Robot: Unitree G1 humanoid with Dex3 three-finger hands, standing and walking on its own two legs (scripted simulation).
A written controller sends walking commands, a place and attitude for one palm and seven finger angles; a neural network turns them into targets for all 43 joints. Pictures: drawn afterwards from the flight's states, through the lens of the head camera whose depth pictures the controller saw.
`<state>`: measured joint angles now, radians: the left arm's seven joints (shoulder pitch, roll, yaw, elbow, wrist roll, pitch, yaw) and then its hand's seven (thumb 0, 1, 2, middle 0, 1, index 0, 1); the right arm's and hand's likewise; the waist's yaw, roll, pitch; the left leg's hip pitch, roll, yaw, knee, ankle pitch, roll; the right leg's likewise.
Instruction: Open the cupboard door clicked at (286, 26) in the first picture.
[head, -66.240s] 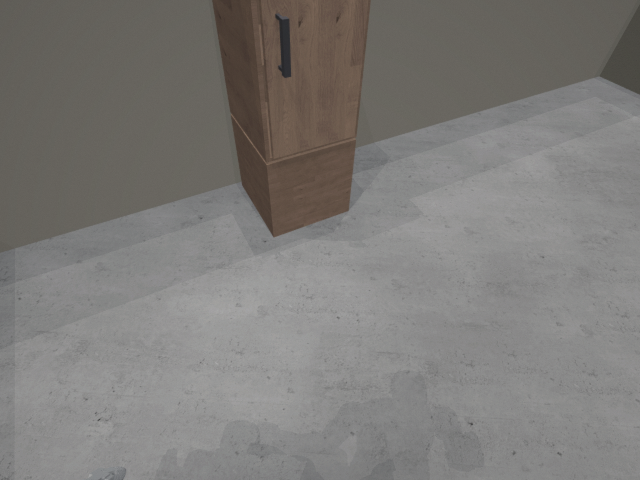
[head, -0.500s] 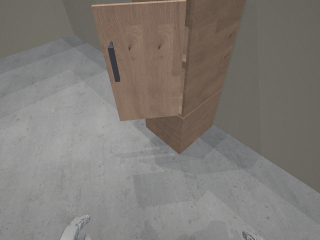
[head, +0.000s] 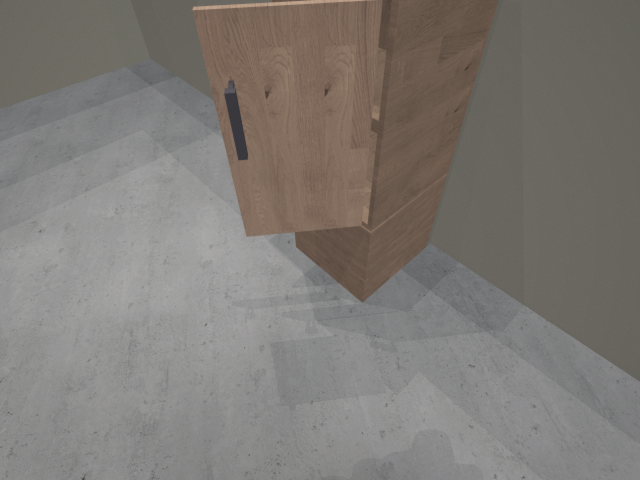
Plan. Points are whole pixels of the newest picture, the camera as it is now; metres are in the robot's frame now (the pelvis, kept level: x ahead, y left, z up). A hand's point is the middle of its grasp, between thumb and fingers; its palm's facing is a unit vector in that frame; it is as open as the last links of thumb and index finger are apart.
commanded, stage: let the arm hang, fingers relaxed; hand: left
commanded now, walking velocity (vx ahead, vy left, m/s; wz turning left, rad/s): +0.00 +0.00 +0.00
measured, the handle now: (237, 121) +0.77 +0.22 +0.03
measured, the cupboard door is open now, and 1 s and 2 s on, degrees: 53 53 53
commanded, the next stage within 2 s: stand and wait in 0.38 s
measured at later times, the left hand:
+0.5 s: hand out of the picture +0.03 +0.18 -0.17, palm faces +0.01 -0.98 -0.22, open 7.4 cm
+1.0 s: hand out of the picture +0.06 +0.19 -0.16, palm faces +0.01 -0.96 -0.27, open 7.4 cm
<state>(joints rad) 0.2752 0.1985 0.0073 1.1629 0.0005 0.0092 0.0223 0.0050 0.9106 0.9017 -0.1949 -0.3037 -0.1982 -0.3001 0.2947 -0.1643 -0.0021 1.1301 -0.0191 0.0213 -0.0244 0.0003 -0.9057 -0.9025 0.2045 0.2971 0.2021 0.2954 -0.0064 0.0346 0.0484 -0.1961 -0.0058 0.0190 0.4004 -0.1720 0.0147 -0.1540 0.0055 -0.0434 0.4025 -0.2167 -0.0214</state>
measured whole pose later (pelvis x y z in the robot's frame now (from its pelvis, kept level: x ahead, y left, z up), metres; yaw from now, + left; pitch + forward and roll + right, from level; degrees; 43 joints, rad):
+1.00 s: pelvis +0.02 -0.02 +0.00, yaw +0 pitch -2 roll +0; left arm 0.17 0.23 0.01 1.15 0.00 -0.01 0.02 0.01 0.90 0.90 -0.20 -0.30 -0.20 -0.30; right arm 0.18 -0.24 -0.01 1.13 -0.02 0.01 -0.02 0.00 -0.91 -0.90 0.20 0.30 0.20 0.30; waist -0.01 0.02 0.05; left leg -0.14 0.01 0.01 0.34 -0.17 -0.01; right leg -0.10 0.02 -0.05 0.35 -0.22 -0.04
